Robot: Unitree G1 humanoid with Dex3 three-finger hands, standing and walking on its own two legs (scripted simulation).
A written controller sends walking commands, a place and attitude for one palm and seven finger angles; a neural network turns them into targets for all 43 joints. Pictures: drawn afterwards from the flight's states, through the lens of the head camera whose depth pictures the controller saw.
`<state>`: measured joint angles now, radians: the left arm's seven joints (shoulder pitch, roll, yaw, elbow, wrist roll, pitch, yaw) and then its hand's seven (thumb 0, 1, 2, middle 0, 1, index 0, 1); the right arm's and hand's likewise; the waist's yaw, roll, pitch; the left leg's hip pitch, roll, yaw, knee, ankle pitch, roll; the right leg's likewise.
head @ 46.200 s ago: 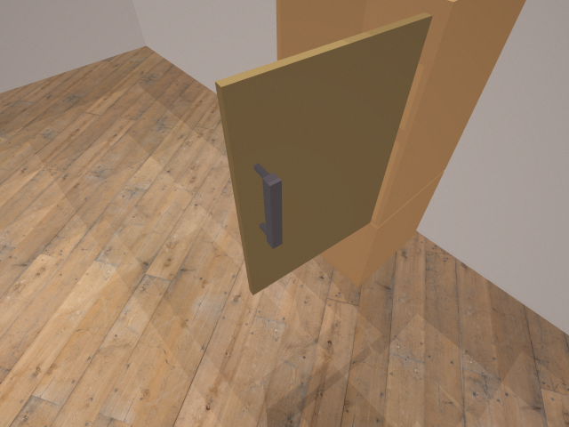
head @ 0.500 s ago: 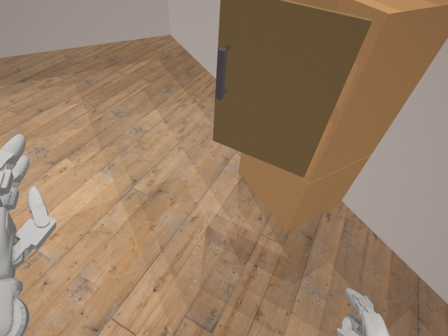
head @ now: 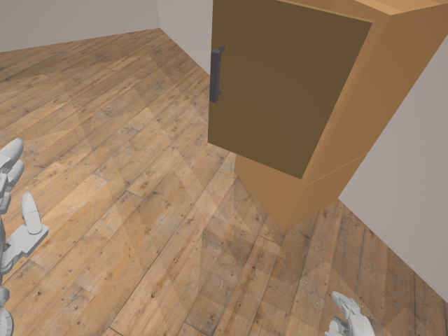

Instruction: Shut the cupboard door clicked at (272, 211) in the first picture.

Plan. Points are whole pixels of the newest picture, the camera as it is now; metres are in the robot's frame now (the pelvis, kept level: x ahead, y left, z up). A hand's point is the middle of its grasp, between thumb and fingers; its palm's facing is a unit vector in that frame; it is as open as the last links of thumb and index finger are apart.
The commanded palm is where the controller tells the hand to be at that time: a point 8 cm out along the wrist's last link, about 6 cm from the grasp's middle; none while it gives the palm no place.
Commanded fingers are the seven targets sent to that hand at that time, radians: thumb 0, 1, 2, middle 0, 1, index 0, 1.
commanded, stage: let the arm hang, fingers relaxed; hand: left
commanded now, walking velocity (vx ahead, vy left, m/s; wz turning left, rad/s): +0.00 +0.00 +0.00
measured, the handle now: (217, 75) +0.88 +0.06 +0.01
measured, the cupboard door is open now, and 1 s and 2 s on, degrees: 32 32 32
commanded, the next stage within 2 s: look to check the result in 1.18 s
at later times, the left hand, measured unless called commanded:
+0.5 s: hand out of the picture -0.06 +0.18 -0.18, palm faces +0.03 -0.99 -0.14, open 7.1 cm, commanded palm none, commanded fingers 0.00 0.90 0.90 -0.20 -0.30 -0.20 -0.30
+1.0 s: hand out of the picture -0.06 +0.19 -0.17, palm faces +0.02 -0.98 -0.20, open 7.3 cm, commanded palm none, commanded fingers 0.00 0.90 0.90 -0.20 -0.30 -0.20 -0.30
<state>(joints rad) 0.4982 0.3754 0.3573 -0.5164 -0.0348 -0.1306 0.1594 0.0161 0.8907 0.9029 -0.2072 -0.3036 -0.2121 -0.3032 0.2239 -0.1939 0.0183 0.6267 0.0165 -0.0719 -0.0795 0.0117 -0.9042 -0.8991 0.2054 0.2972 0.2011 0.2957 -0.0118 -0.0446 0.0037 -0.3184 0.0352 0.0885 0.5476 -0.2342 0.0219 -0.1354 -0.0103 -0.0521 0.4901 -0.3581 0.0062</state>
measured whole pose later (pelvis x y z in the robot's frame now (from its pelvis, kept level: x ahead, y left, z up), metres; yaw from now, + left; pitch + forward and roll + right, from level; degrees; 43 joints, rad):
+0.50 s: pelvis -0.03 +0.01 +0.00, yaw +1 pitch -1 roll -1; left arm 0.39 0.20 0.00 0.96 0.02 0.06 0.01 0.00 0.97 0.90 -0.20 -0.30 -0.21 -0.30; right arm 0.29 -0.20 0.02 0.98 -0.02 0.04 0.00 0.01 -0.91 -0.90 0.20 0.30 0.20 0.30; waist 0.00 -0.06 0.05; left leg -0.33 0.02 0.08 0.51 -0.16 0.04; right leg -0.16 -0.02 -0.07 0.49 -0.31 0.01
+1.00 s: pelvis -0.04 +0.01 +0.01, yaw +0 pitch -2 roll -1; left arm 0.34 0.16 0.02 1.11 0.03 0.01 0.03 0.00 0.91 0.90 -0.19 -0.30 -0.20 -0.30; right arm 0.30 -0.15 -0.02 1.11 -0.02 0.02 -0.02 0.00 -0.91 -0.90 0.20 0.30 0.20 0.30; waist -0.01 0.02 0.00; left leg -0.27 0.01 0.11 0.42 -0.11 0.04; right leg -0.13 -0.03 -0.04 0.44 -0.27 0.01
